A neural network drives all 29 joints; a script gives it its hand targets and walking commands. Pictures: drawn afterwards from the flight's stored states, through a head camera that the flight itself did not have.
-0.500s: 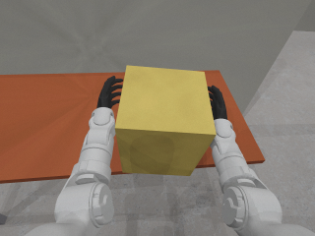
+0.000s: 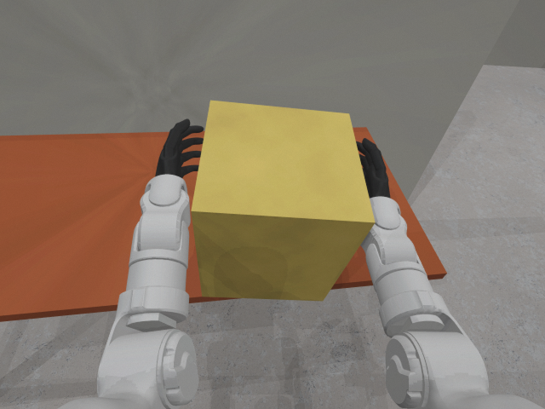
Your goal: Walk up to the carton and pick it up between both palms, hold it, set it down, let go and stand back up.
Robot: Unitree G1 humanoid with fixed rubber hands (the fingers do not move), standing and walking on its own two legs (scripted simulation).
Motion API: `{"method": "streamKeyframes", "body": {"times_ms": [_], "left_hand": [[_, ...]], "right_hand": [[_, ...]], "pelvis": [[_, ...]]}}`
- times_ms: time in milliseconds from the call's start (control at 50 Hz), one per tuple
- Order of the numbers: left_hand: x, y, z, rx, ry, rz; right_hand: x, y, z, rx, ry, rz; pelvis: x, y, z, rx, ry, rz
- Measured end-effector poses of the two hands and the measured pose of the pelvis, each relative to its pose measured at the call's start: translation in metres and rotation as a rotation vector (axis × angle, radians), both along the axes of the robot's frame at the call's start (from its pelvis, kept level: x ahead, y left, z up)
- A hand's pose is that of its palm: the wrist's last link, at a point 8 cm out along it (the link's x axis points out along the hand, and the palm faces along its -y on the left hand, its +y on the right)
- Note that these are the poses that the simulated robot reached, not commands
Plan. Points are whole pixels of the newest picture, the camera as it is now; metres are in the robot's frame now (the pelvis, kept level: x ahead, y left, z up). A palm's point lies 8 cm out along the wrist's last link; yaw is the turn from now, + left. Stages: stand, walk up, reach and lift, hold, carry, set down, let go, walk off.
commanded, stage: reach and lift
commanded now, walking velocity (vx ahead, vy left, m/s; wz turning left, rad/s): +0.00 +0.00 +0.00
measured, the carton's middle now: (271, 209) +0.38 -0.01 +0.07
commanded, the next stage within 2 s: hold in 1.82 s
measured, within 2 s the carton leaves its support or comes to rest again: neither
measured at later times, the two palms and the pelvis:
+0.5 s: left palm (175, 155) +0.38 +0.13 +0.19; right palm (395, 180) +0.36 -0.17 +0.17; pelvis -0.01 +0.00 +0.00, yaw +1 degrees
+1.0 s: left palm (174, 141) +0.36 +0.12 +0.22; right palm (409, 169) +0.35 -0.18 +0.20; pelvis -0.02 -0.01 +0.00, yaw +0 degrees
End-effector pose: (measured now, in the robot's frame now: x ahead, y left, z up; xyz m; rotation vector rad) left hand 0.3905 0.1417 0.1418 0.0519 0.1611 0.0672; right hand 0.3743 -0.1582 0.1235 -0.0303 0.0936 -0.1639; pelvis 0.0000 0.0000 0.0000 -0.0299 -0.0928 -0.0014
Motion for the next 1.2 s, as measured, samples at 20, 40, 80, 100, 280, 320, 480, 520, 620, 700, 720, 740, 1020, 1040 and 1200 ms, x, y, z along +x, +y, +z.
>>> {"method": "streamKeyframes", "body": {"times_ms": [20, 40, 80, 100, 280, 320, 480, 520, 620, 700, 720, 740, 1020, 1040, 1200], "left_hand": [[0.0, -0.001, 0.003, 0.001, -0.007, -0.001], [-0.001, -0.002, 0.007, 0.002, -0.014, -0.003], [0.0, -0.005, 0.013, 0.006, -0.016, -0.006], [0.0, -0.006, 0.015, 0.01, -0.011, -0.007], [-0.008, -0.009, 0.028, 0.008, -0.018, -0.004], [-0.01, -0.009, 0.031, 0.007, -0.024, -0.002], [-0.016, -0.011, 0.043, 0.006, -0.032, -0.011], [-0.014, -0.016, 0.052, 0.015, -0.051, -0.022], [-0.011, -0.028, 0.063, 0.025, -0.037, -0.034], [-0.014, -0.031, 0.066, 0.024, -0.03, -0.032], [-0.016, -0.031, 0.067, 0.022, -0.033, -0.03], [-0.017, -0.03, 0.068, 0.02, -0.037, -0.027], [-0.027, -0.018, 0.082, 0.001, -0.027, -0.011], [-0.027, -0.019, 0.083, 0.002, -0.028, -0.013], [-0.021, -0.024, 0.091, 0.014, -0.035, -0.024]], "right_hand": [[-0.001, -0.001, 0.003, 0.002, -0.008, -0.002], [-0.001, -0.002, 0.006, 0.004, -0.015, -0.004], [-0.002, -0.005, 0.01, 0.004, -0.017, -0.009], [-0.002, -0.006, 0.012, 0.0, -0.012, -0.009], [-0.008, -0.01, 0.026, 0.002, -0.022, -0.004], [-0.009, -0.009, 0.031, 0.003, -0.029, -0.002], [-0.016, -0.011, 0.04, 0.024, -0.039, -0.012], [-0.018, -0.016, 0.045, 0.032, -0.059, -0.024], [-0.02, -0.027, 0.05, 0.029, -0.045, -0.039], [-0.022, -0.03, 0.053, 0.033, -0.04, -0.034], [-0.022, -0.03, 0.055, 0.033, -0.044, -0.032], [-0.023, -0.03, 0.057, 0.032, -0.049, -0.029], [-0.027, -0.019, 0.072, 0.05, -0.041, -0.014], [-0.027, -0.019, 0.073, 0.052, -0.042, -0.016], [-0.024, -0.024, 0.077, 0.054, -0.049, -0.024]], "pelvis": [[0.0, 0.0, 0.0, -0.001, -0.003, 0.001], [0.0, 0.0, 0.0, -0.001, -0.005, 0.002], [0.0, 0.001, 0.0, -0.001, -0.013, 0.001], [0.0, 0.001, 0.0, -0.001, -0.019, 0.0], [-0.001, -0.001, 0.0, 0.0, -0.048, -0.004], [-0.002, -0.002, -0.001, 0.001, -0.057, -0.002], [-0.005, -0.004, -0.001, 0.004, -0.059, 0.013], [-0.006, -0.005, -0.001, 0.004, -0.059, 0.014], [-0.007, -0.007, -0.001, 0.005, -0.075, 0.003], [-0.008, -0.009, -0.001, 0.005, -0.086, -0.003], [-0.009, -0.01, -0.001, 0.004, -0.087, -0.003], [-0.009, -0.01, -0.001, 0.004, -0.089, -0.004], [-0.019, -0.013, -0.001, 0.013, -0.092, 0.008], [-0.019, -0.013, -0.001, 0.013, -0.09, 0.008], [-0.018, -0.012, -0.001, 0.012, -0.085, 0.004]]}}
